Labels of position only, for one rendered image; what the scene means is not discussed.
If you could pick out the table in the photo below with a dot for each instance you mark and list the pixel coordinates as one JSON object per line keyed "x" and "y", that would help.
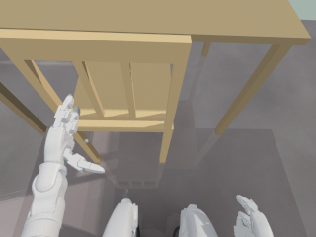
{"x": 221, "y": 21}

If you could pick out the right robot shin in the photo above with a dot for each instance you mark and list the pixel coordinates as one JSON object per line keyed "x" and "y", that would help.
{"x": 180, "y": 233}

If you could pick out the robot left hand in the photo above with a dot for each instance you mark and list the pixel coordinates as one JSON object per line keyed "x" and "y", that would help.
{"x": 60, "y": 135}

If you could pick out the robot right thigh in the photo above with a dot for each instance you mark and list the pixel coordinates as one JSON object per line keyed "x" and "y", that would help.
{"x": 195, "y": 223}

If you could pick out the chair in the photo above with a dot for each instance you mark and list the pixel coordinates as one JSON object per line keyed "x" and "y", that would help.
{"x": 125, "y": 82}

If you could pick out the left robot forearm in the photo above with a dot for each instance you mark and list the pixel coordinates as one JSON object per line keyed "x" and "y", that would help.
{"x": 47, "y": 210}

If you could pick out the robot right hand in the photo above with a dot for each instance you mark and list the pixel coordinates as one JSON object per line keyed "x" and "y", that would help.
{"x": 256, "y": 225}

